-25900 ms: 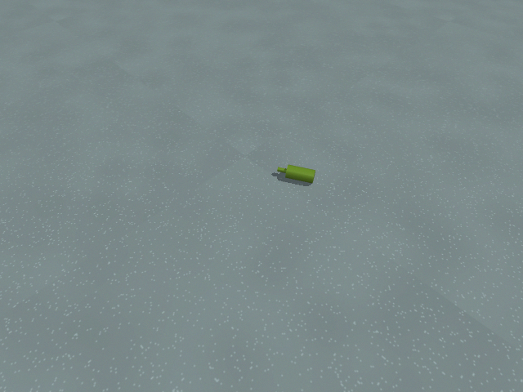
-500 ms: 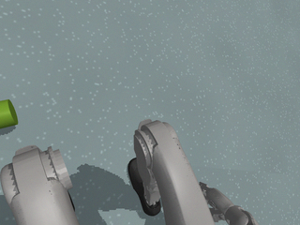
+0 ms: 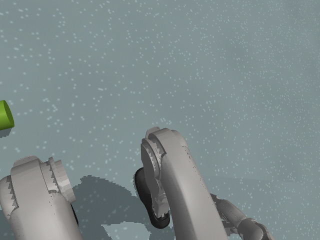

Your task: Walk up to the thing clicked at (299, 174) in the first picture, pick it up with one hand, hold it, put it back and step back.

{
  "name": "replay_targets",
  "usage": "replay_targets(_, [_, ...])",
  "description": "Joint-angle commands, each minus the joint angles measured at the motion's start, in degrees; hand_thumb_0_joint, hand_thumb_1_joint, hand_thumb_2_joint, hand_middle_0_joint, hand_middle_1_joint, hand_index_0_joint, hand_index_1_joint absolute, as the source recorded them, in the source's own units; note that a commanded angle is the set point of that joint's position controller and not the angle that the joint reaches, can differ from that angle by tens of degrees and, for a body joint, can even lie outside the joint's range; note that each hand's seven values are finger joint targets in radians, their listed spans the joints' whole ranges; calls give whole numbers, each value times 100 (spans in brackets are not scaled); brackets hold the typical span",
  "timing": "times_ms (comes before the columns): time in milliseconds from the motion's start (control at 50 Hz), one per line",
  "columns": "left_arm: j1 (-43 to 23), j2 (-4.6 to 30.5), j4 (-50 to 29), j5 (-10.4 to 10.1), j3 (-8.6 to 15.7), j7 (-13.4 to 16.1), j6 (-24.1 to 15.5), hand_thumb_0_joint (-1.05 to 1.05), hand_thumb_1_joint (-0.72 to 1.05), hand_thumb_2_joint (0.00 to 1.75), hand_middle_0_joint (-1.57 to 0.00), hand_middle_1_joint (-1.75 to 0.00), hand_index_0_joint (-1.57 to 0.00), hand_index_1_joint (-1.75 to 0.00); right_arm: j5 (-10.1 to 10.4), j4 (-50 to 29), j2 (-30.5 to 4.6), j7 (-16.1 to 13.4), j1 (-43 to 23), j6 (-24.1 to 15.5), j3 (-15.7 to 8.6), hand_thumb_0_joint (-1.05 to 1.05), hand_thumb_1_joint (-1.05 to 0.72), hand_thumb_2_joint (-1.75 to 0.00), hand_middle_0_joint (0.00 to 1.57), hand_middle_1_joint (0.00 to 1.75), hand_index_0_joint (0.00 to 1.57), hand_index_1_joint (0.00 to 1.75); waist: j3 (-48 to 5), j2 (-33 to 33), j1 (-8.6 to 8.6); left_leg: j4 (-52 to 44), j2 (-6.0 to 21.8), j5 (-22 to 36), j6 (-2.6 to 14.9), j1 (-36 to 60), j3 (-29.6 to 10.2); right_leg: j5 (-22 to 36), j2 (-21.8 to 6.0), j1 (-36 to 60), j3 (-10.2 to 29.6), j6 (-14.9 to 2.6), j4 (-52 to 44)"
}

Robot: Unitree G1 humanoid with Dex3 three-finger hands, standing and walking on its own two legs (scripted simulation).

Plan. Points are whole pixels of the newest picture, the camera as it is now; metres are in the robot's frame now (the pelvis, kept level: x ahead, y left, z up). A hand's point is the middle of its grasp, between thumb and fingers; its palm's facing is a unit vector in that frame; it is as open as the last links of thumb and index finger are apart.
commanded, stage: open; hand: left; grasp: from above
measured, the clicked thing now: out of the picture +0.41 +0.36 -0.26
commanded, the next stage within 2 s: withdraw in 0.26 s
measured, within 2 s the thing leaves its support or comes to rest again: neither
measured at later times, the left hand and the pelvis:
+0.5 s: hand out of the picture +0.39 +0.34 -0.23, palm faces -0.41 -0.17 -0.89, open 13.9 cm; pelvis +0.00 +0.00 +0.00, yaw +0 degrees
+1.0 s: hand out of the picture +0.38 +0.36 -0.05, palm faces -0.49 -0.15 -0.86, open 14.0 cm; pelvis -0.01 -0.01 +0.07, yaw +6 degrees
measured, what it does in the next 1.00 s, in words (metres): rises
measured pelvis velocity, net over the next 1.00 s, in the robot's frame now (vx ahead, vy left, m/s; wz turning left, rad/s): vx -0.01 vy -0.01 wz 0.11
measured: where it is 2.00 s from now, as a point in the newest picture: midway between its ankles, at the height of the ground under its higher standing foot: (116, 224)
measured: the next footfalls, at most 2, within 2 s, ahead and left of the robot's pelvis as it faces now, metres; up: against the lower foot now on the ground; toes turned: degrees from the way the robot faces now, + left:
none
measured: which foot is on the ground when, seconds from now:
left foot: down 0.00-1.00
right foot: down 0.00-1.00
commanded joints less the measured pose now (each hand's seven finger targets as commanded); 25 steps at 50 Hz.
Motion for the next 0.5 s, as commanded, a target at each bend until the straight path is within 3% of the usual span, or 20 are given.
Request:
replay_targets(0, [-1160,1455,-645,-88,225,201,-95,0,-45,93,-11,-94,-12,-94,47,-87,-1807,-59,865,3,-521,0,-89,-90,20,30,20,30,-3634,2623,-24,-1375,97,1146,223,2808,837,1764,127,1909,-661,-489,-1292])
replay_targets(40, [-1159,1588,-654,-44,354,222,-127,0,-47,96,-9,-95,-9,-95,12,-11,-1824,-58,937,25,-527,0,-88,-90,20,30,20,30,-3615,2635,-70,-1370,111,1204,211,2790,822,1801,121,1911,-696,-485,-1255])
replay_targets(60, [-1248,1561,-609,0,298,203,-143,0,-48,96,-8,-96,-8,-96,-4,-21,-1810,-46,986,19,-505,0,-88,-90,20,30,20,30,-3525,2587,-182,-1341,102,1147,216,2758,807,1760,103,1810,-737,-478,-1225])
replay_targets(80, [-1310,1319,-753,-41,122,174,-179,0,-49,96,-6,-98,-7,-97,20,-116,-1771,-47,793,20,-513,0,-88,-90,20,30,20,30,-3561,2654,-100,-1381,118,1075,211,2784,801,1677,131,1813,-684,-500,-1262])
replay_targets(100, [-1287,1408,-727,-23,186,175,-187,0,-50,97,-6,-99,-7,-99,18,-104,-1788,-58,796,40,-514,0,-88,-90,20,30,20,30,-3610,2663,-111,-1376,119,1090,217,2828,802,1710,149,1833,-694,-498,-1285])
replay_targets(120, [-1336,1285,-779,-38,78,156,-207,0,-49,96,-6,-100,-7,-99,16,-120,-1767,-59,798,41,-507,0,-88,-90,20,30,20,30,-3551,2703,-118,-1365,109,1010,219,2783,803,1639,142,1783,-680,-495,-1302])
replay_targets(140, [-1217,1456,-746,-76,243,180,-217,0,-49,96,-5,-100,-6,-99,9,-91,-1828,-80,820,57,-517,0,-88,-90,20,30,20,30,-3627,2610,-85,-1383,115,1037,225,2785,797,1649,155,1913,-671,-490,-1356])
replay_targets(160, [-1116,1445,-747,-44,242,188,-223,0,-49,97,-5,-101,-6,-100,15,-85,-1822,-92,823,76,-527,0,-88,-90,20,30,20,30,-3706,2637,-6,-1362,110,1052,217,2784,811,1658,151,1926,-651,-495,-1333])
replay_targets(220, [-1182,1361,-620,19,108,183,-226,0,-49,98,-5,-100,-6,-100,-14,-69,-1815,-80,809,69,-527,0,-88,-90,20,30,20,30,-3452,2670,-113,-1406,103,858,191,2767,792,1459,120,1637,-757,-511,-1239])
replay_targets(240, [-1188,1290,-776,12,92,185,-249,0,-49,98,-5,-100,-6,-100,-2,-70,-1814,-83,775,95,-538,0,-88,-90,20,30,20,30,-3516,2734,-39,-1493,106,903,174,2795,765,1461,147,1678,-760,-530,-1273])
replay_targets(280, [-1106,1432,-619,30,206,213,-222,0,-49,100,-6,-101,-6,-101,20,-93,-1859,-107,808,112,-563,0,-88,-90,20,30,20,30,-3458,2584,-49,-1432,104,892,199,2746,768,1478,141,1630,-756,-511,-1266])
replay_targets(300, [-1220,1328,-647,35,105,217,-225,0,-48,98,-5,-101,-6,-100,8,-130,-1839,-92,795,99,-530,0,-88,-89,20,30,20,30,-3372,2588,-100,-1440,94,843,200,2666,775,1430,125,1601,-757,-506,-1284])
replay_targets(320, [-1139,1473,-633,60,260,245,-219,0,-47,96,-4,-101,-6,-99,-10,-58,-1872,-92,879,103,-556,0,-88,-89,20,30,20,30,-3437,2569,-93,-1437,95,952,198,2764,776,1548,123,1641,-768,-503,-1261])
replay_targets(360, [-1143,1349,-578,59,163,245,-212,0,-49,95,-5,-101,-8,-97,-1,-98,-1838,-83,787,78,-550,0,-89,-89,20,30,20,30,-3341,2623,-86,-1443,101,894,187,2740,776,1479,128,1545,-764,-512,-1235])
replay_targets(400, [-1201,1256,-725,9,110,253,-219,0,-49,95,-5,-100,-8,-97,28,-127,-1803,-81,705,56,-554,0,-89,-89,20,30,20,30,-3399,2661,-18,-1491,95,848,176,2793,768,1407,129,1511,-768,-525,-1244])
replay_targets(420, [-1315,1341,-973,4,164,277,-231,0,-49,95,-5,-100,-8,-97,-2,-84,-1809,-69,783,51,-540,0,-89,-89,20,30,20,30,-3512,2855,-29,-1516,86,890,166,2888,774,1458,124,1569,-771,-527,-1245])
replay_targets(440, [-1202,1607,-1096,23,390,324,-204,0,-49,95,-5,-100,-8,-97,10,-134,-1851,-63,776,40,-576,0,-89,-89,20,30,20,30,-3727,2944,84,-1521,96,961,156,2999,783,1503,117,1649,-749,-540,-1210])
replay_targets(480, [-1139,1554,-1469,31,476,397,-135,0,-49,95,-5,-99,-7,-96,39,-139,-1786,-24,803,27,-633,0,-89,-89,20,30,20,30,-4099,3168,208,-1493,102,1207,130,3214,833,1718,119,1703,-716,-551,-1144])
